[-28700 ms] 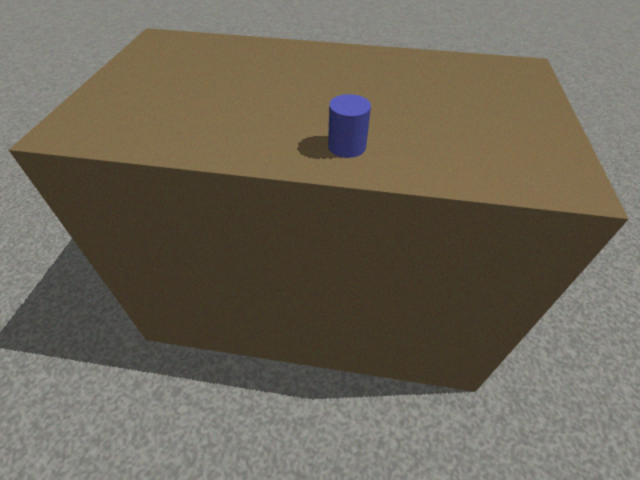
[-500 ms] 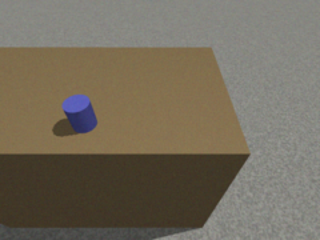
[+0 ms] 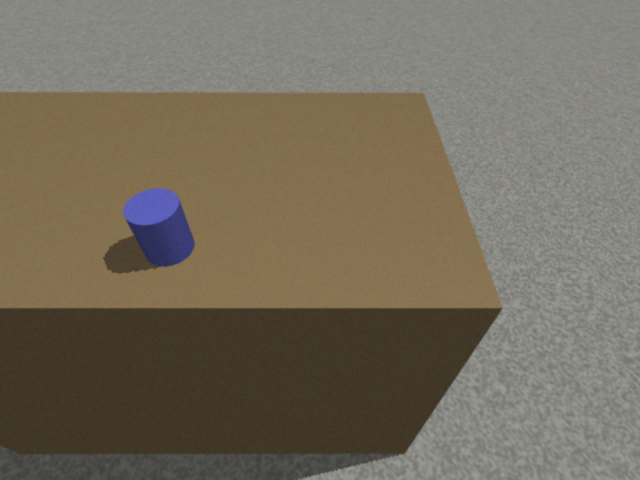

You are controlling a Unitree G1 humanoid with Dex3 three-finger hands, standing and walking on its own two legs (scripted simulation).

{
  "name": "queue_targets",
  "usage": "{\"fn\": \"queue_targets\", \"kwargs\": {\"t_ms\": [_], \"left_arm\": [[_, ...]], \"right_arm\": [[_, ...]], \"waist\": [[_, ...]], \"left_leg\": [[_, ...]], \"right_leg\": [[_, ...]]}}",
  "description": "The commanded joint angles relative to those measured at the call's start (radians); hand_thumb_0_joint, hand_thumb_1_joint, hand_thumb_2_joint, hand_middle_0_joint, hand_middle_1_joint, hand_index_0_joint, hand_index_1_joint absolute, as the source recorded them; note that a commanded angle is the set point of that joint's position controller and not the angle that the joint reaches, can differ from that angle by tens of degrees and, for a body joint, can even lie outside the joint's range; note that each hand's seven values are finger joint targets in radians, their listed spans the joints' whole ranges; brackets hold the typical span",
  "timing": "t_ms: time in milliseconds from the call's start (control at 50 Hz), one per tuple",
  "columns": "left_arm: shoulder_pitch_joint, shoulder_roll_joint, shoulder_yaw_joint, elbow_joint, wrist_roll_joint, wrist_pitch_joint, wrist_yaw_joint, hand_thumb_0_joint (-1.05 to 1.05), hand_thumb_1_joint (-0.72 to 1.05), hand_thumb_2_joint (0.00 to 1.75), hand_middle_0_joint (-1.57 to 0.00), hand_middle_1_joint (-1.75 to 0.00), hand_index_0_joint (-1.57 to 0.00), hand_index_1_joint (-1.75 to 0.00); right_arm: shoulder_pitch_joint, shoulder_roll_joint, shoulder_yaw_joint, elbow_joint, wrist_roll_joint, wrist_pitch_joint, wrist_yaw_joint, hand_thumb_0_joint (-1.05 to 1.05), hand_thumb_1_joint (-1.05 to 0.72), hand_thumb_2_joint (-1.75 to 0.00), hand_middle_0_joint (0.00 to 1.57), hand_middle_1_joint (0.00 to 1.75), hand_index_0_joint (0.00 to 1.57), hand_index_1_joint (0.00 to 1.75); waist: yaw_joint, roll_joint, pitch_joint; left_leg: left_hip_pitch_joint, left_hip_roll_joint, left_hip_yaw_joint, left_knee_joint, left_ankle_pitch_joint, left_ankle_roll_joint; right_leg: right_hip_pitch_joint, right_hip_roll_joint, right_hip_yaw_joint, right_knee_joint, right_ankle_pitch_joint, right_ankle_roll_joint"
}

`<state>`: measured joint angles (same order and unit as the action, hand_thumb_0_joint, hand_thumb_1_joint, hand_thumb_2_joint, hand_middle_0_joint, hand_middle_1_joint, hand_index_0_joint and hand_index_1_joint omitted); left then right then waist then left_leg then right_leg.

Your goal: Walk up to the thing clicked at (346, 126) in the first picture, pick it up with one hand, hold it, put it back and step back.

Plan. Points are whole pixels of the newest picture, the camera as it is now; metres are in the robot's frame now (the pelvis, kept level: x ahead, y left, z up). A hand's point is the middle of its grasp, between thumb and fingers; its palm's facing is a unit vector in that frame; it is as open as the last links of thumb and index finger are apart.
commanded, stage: stand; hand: left
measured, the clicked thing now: (161, 228) +0.46 +0.24 +0.06
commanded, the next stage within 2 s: step back in 0.16 s
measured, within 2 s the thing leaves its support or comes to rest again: neither
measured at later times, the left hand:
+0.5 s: hand out of the picture +0.08 +0.31 -0.18, palm faces -0.01 -0.93 -0.37, open 7.4 cm
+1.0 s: hand out of the picture -0.05 +0.30 -0.17, palm faces -0.09 -0.91 -0.40, open 7.4 cm
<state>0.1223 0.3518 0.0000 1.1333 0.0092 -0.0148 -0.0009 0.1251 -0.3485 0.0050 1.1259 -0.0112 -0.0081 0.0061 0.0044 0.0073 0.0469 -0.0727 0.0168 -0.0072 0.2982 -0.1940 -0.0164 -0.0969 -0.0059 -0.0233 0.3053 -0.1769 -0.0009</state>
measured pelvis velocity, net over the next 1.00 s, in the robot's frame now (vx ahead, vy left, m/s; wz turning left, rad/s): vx -0.15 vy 0.03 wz -0.07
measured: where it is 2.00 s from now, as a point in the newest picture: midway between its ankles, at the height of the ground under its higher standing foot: outside the picture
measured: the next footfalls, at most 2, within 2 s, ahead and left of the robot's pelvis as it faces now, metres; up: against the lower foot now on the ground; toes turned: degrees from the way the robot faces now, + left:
right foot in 0.92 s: -0.12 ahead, -0.08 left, +0.00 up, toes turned -1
left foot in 1.28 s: -0.19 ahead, +0.16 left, +0.00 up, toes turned -1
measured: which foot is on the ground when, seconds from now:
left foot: down 0.00-0.94, up 0.96-1.00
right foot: down 0.00-0.50, up 0.52-0.90, down 0.92-1.00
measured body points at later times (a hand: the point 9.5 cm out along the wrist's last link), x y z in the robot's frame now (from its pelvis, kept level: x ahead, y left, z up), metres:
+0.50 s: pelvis -0.05 +0.04 -0.03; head +0.01 +0.06 +0.41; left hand +0.08 +0.36 -0.16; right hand +0.03 -0.30 -0.14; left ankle -0.07 +0.16 -0.75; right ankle -0.01 -0.12 -0.75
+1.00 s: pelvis -0.15 +0.03 -0.03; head -0.09 +0.02 +0.42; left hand -0.04 +0.35 -0.14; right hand -0.05 -0.29 -0.15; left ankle -0.10 +0.16 -0.72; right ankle -0.16 -0.08 -0.75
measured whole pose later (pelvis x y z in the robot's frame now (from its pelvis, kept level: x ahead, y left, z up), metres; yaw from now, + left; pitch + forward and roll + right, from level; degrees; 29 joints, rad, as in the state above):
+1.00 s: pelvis -0.15 +0.03 -0.03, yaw -4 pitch -2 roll +0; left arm 0.17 0.37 0.07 0.87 0.03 0.04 -0.01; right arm 0.11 -0.39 -0.05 0.86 0.00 0.06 -0.01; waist 0.00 0.03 0.18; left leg -0.45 -0.02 -0.06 0.90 -0.48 0.00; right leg -0.26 0.03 0.03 0.67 -0.37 -0.03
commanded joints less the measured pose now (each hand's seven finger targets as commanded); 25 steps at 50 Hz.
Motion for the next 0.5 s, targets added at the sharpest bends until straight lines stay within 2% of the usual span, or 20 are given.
{"fn": "queue_targets", "kwargs": {"t_ms": [0, 120, 140, 180, 200, 240, 260, 280, 300, 320, 340, 360, 400, 420, 440, 460, 480], "left_arm": [[-0.03, 0.211, 0.038, -0.052, -0.002, -0.018, 0.013, 0.0, 0.9, 0.9, -0.2, -0.3, -0.2, -0.3], [-0.031, 0.213, 0.039, -0.053, 0.0, -0.021, 0.015, 0.0, 0.9, 0.9, -0.2, -0.3, -0.2, -0.3], [-0.05, 0.273, 0.087, -0.083, -0.015, -0.007, 0.018, 0.0, 0.9, 0.9, -0.2, -0.3, -0.2, -0.3], [-0.018, 0.259, 0.092, -0.111, -0.018, 0.0, 0.022, 0.0, 0.9, 0.9, -0.2, -0.3, -0.2, -0.3], [-0.02, 0.259, 0.097, -0.126, -0.02, 0.004, 0.022, 0.0, 0.9, 0.9, -0.2, -0.3, -0.2, -0.3], [-0.046, 0.267, 0.106, -0.164, -0.015, 0.014, 0.021, 0.0, 0.9, 0.9, -0.2, -0.3, -0.2, -0.3], [-0.059, 0.279, 0.109, -0.183, -0.012, 0.018, 0.021, 0.0, 0.9, 0.9, -0.2, -0.3, -0.2, -0.3], [-0.087, 0.292, 0.113, -0.204, -0.005, 0.024, 0.023, 0.0, 0.9, 0.9, -0.2, -0.3, -0.2, -0.3], [-0.104, 0.299, 0.116, -0.223, 0.005, 0.028, 0.025, 0.0, 0.9, 0.9, -0.2, -0.3, -0.2, -0.3], [-0.105, 0.304, 0.119, -0.239, 0.018, 0.028, 0.026, 0.0, 0.9, 0.9, -0.2, -0.3, -0.2, -0.3], [-0.138, 0.306, 0.12, -0.257, 0.019, 0.027, 0.027, 0.0, 0.9, 0.9, -0.2, -0.3, -0.2, -0.3], [-0.166, 0.298, 0.116, -0.279, 0.024, 0.027, 0.029, 0.0, 0.9, 0.9, -0.2, -0.3, -0.2, -0.3], [-0.156, 0.281, 0.111, -0.29, 0.024, 0.032, 0.027, 0.0, 0.9, 0.9, -0.2, -0.3, -0.2, -0.3], [-0.151, 0.276, 0.107, -0.3, 0.02, 0.04, 0.026, 0.0, 0.9, 0.9, -0.2, -0.3, -0.2, -0.3], [-0.147, 0.273, 0.104, -0.309, 0.01, 0.051, 0.023, 0.0, 0.9, 0.9, -0.2, -0.3, -0.2, -0.3], [-0.099, 0.221, 0.097, -0.319, -0.002, 0.059, 0.022, 0.0, 0.9, 0.9, -0.2, -0.3, -0.2, -0.3], [-0.083, 0.176, 0.089, -0.327, -0.005, 0.066, 0.028, 0.0, 0.9, 0.9, -0.2, -0.3, -0.2, -0.3]], "right_arm": [[-0.028, -0.212, -0.036, -0.056, 0.002, -0.022, -0.017, 0.0, -0.9, -0.9, 0.2, 0.3, 0.2, 0.3], [-0.031, -0.214, -0.038, -0.059, 0.001, -0.02, -0.017, 0.0, -0.9, -0.9, 0.2, 0.3, 0.2, 0.3], [-0.05, -0.266, -0.064, -0.071, 0.009, -0.002, -0.014, 0.0, -0.9, -0.9, 0.2, 0.3, 0.2, 0.3], [-0.025, -0.256, -0.071, -0.1, 0.022, 0.006, -0.014, 0.0, -0.9, -0.9, 0.2, 0.3, 0.2, 0.3], [-0.022, -0.252, -0.074, -0.114, 0.022, 0.012, -0.012, 0.0, -0.9, -0.9, 0.2, 0.3, 0.2, 0.3], [-0.008, -0.246, -0.084, -0.14, 0.022, 0.023, -0.012, 0.0, -0.9, -0.9, 0.2, 0.3, 0.2, 0.3], [-0.003, -0.24, -0.086, -0.151, 0.022, 0.03, -0.011, 0.0, -0.9, -0.9, 0.2, 0.3, 0.2, 0.3], [0.012, -0.231, -0.089, -0.159, 0.02, 0.039, -0.011, 0.0, -0.9, -0.9, 0.2, 0.3, 0.2, 0.3], [0.023, -0.226, -0.096, -0.173, 0.015, 0.049, -0.009, 0.0, -0.9, -0.9, 0.2, 0.3, 0.2, 0.3], [0.043, -0.224, -0.1, -0.183, 0.011, 0.057, -0.007, 0.0, -0.9, -0.9, 0.2, 0.3, 0.2, 0.3], [0.071, -0.228, -0.104, -0.193, 0.014, 0.06, -0.004, 0.0, -0.9, -0.9, 0.2, 0.3, 0.2, 0.3], [0.106, -0.228, -0.107, -0.202, 0.019, 0.058, -0.003, 0.0, -0.9, -0.9, 0.2, 0.3, 0.2, 0.3], [0.115, -0.23, -0.113, -0.204, 0.013, 0.048, -0.003, 0.0, -0.9, -0.9, 0.2, 0.3, 0.2, 0.3], [0.132, -0.224, -0.116, -0.204, 0.003, 0.041, -0.004, 0.0, -0.9, -0.9, 0.2, 0.3, 0.2, 0.3], [0.15, -0.23, -0.122, -0.198, -0.008, 0.033, -0.006, 0.0, -0.9, -0.9, 0.2, 0.3, 0.2, 0.3], [0.11, -0.279, -0.134, -0.221, -0.027, 0.025, -0.01, 0.0, -0.9, -0.9, 0.2, 0.3, 0.2, 0.3], [0.085, -0.364, -0.15, -0.248, -0.037, 0.016, -0.01, 0.0, -0.9, -0.9, 0.2, 0.3, 0.2, 0.3]], "waist": [[-0.003, -0.003, -0.061], [-0.002, -0.007, -0.061], [0.0, -0.025, 0.052], [-0.004, -0.01, -0.045], [-0.003, -0.02, -0.086], [-0.011, -0.055, -0.142], [-0.01, -0.084, -0.14], [-0.013, -0.137, -0.128], [-0.013, -0.19, -0.098], [-0.011, -0.19, -0.084], [-0.033, -0.186, -0.073], [-0.051, -0.203, -0.072], [-0.037, -0.159, -0.089], [-0.044, -0.142, -0.096], [-0.054, -0.09, -0.088], [-0.021, 0.067, -0.085], [-0.011, 0.222, -0.082]], "left_leg": [[-0.013, 0.116, -0.086, -0.04, 0.173, 0.034], [-0.014, 0.113, -0.083, -0.031, 0.161, 0.037], [-0.103, 0.094, -0.096, 0.072, 0.318, 0.065], [-0.073, 0.093, -0.075, 0.152, 0.399, 0.081], [-0.066, 0.077, -0.069, 0.201, 0.392, 0.084], [-0.079, 0.039, -0.044, 0.3, 0.303, 0.081], [-0.097, 0.01, -0.029, 0.365, 0.222, 0.074], [-0.127, -0.029, -0.016, 0.458, 0.048, 0.069], [-0.171, -0.06, -0.029, 0.58, -0.247, 0.072], [-0.196, -0.04, -0.081, 0.659, -0.369, 0.078], [-0.188, -0.027, -0.119, 0.699, -0.385, 0.085], [-0.206, -0.011, -0.119, 0.653, -0.36, 0.086], [-0.219, -0.026, -0.049, 0.493, -0.258, 0.063], [-0.208, -0.028, -0.018, 0.332, -0.16, 0.058], [-0.155, -0.019, -0.015, 0.201, 0.048, 0.055], [-0.131, 0.104, -0.209, 0.103, 0.279, 0.091], [-0.059, 0.271, -0.442, 0.075, 0.523, 0.173]], "right_leg": [[0.027, -0.133, 0.098, -0.037, 0.183, -0.023], [0.024, -0.135, 0.1, -0.048, 0.186, -0.02], [-0.039, -0.12, 0.103, 0.047, 0.33, -0.031], [-0.002, -0.13, 0.094, 0.098, 0.406, -0.062], [-0.009, -0.139, 0.102, 0.112, 0.417, -0.081], [-0.017, -0.197, 0.152, 0.114, 0.424, -0.134], [-0.042, -0.238, 0.187, 0.106, 0.43, -0.165], [-0.077, -0.294, 0.23, 0.092, 0.423, -0.211], [-0.128, -0.358, 0.28, 0.07, 0.408, -0.26], [-0.16, -0.388, 0.29, 0.086, 0.412, -0.287], [-0.211, -0.378, 0.258, 0.112, 0.41, -0.281], [-0.2, -0.357, 0.241, 0.138, 0.413, -0.254], [-0.144, -0.289, 0.18, 0.217, 0.386, -0.203], [-0.119, -0.254, 0.158, 0.274, 0.34, -0.168], [-0.157, -0.202, 0.129, 0.355, 0.254, -0.13], [-0.22, -0.074, 0.077, 0.498, 0.085, -0.076], [-0.389, 0.105, 0.078, 0.643, -0.429, -0.032]]}}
